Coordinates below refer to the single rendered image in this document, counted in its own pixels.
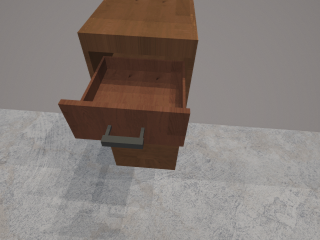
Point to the cabinet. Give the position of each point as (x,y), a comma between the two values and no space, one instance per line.
(144,29)

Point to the handle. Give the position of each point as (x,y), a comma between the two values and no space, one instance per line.
(108,140)

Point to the drawer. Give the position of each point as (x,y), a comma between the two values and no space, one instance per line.
(130,94)

